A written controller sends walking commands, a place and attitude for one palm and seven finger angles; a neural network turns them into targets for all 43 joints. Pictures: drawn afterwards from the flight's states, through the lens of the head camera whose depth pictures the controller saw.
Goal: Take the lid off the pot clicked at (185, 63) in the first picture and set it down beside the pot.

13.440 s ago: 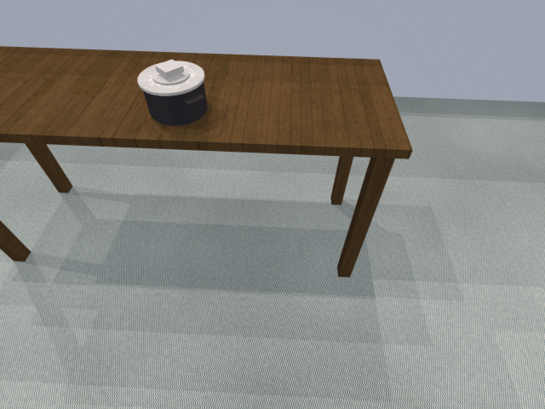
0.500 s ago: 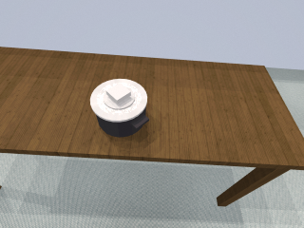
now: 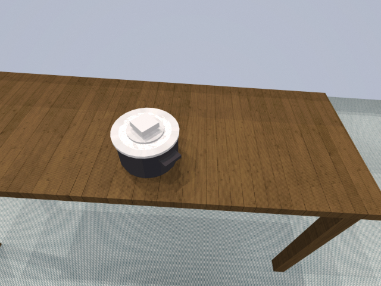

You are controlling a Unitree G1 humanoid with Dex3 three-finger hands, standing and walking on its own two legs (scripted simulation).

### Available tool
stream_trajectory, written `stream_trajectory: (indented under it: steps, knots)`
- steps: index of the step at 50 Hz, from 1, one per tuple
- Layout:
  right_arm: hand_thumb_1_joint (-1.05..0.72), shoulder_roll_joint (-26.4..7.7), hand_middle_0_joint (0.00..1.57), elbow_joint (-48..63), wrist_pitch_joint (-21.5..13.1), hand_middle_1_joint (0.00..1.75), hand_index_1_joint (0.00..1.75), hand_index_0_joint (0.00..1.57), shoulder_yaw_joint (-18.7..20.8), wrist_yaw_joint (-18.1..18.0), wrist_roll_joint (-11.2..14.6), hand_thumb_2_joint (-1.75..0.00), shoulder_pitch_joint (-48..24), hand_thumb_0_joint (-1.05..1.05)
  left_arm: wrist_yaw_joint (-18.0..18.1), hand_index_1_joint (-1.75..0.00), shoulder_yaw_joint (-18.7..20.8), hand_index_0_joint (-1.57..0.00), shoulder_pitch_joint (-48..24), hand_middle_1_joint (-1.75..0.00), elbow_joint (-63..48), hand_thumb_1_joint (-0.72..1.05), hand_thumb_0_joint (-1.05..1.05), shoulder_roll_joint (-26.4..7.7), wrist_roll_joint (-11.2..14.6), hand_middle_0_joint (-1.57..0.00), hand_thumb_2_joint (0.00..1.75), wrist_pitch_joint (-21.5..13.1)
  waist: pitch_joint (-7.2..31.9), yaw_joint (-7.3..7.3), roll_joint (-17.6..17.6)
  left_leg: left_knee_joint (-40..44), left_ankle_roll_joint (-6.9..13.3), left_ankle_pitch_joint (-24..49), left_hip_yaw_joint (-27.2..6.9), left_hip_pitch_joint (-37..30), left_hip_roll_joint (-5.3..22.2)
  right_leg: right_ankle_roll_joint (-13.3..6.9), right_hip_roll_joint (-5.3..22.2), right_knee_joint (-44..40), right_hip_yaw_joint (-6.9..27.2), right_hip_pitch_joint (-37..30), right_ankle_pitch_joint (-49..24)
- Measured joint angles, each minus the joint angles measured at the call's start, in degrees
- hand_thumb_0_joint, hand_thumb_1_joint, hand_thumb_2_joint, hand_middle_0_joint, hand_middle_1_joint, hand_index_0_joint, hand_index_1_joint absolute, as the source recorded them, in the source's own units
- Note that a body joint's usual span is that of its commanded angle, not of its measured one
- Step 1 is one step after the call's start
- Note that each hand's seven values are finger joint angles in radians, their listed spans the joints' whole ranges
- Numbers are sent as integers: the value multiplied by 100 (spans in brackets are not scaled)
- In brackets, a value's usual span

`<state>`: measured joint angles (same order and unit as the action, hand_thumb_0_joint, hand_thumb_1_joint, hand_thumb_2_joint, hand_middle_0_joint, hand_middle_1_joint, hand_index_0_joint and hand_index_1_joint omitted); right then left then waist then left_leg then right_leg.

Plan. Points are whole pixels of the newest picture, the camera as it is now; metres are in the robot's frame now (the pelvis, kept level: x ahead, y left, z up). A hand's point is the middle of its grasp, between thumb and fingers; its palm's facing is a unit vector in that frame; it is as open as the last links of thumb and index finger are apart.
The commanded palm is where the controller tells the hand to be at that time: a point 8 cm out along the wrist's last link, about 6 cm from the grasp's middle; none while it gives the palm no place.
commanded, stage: come to a stop and stand still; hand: left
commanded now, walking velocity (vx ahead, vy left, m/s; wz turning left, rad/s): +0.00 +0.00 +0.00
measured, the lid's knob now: (144, 124) +0.47 +0.15 +0.07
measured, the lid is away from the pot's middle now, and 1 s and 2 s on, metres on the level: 0.00 0.00 0.00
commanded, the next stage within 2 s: look again from close up in 0.04 s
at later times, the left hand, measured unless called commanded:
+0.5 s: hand out of the picture -0.02 +0.16 -0.18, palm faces +0.03 -0.99 -0.16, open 7.4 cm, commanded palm none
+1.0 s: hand out of the picture +0.03 +0.19 -0.14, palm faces +0.09 -0.96 -0.27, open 7.1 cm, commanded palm +0.08 +0.22 -0.06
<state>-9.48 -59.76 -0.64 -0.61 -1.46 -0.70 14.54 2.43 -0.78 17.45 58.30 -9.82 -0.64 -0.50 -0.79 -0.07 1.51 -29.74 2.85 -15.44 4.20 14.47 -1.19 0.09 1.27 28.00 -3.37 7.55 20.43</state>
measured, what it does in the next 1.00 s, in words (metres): stands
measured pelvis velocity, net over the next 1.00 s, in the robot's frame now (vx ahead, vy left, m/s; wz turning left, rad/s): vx -0.01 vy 0.00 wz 0.01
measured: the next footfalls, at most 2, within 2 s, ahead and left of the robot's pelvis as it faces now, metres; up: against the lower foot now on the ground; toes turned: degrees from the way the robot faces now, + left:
none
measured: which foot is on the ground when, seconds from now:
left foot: down 0.00-1.00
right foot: down 0.00-1.00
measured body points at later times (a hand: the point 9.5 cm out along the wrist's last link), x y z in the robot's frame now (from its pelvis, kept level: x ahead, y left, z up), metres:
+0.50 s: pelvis +0.00 +0.00 +0.00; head +0.01 +0.01 +0.45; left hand -0.02 +0.21 -0.16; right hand +0.01 -0.23 -0.15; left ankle +0.01 +0.09 -0.73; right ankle -0.06 -0.12 -0.73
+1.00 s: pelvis -0.01 +0.00 +0.00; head +0.00 +0.01 +0.45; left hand +0.02 +0.24 -0.12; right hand +0.01 -0.23 -0.14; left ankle +0.01 +0.09 -0.74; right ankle -0.06 -0.12 -0.73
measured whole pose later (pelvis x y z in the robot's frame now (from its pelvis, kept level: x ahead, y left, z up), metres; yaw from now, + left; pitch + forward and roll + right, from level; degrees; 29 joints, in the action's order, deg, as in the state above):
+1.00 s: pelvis -0.01 +0.00 +0.00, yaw +0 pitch +0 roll +0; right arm -10.2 -56.6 -8.7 -1.6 -2.7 3.2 21.1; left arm 7.4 -3.5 27.8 32.5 -11.6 1.5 3.2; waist -1.4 1.5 0.2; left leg -27.7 2.7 -13.3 3.9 14.6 -1.4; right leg 0.1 1.3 26.1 -3.7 7.7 18.3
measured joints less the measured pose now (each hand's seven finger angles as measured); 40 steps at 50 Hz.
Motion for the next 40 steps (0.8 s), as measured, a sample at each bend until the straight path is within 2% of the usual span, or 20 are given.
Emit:
stream_trajectory:
  steps: [16,40]
  knots:
    - [-93,54,20,-192,-18,30,30,20,-18,-33,34,-90,13,1,-25,-30,-45,-20,228,-29,187,91,1,72,6,-19,90,3,-117,65,66,205,-45,128,-37,-99,34,-37,-50,-244,-32,-120,-140]
    - [-93,180,20,-428,-44,30,30,20,-40,-28,41,-90,175,1,-29,-30,-49,-20,168,-29,309,91,1,124,12,-19,90,-22,-167,40,73,376,-22,275,-28,-140,16,-21,-39,-375,-25,-140,-272]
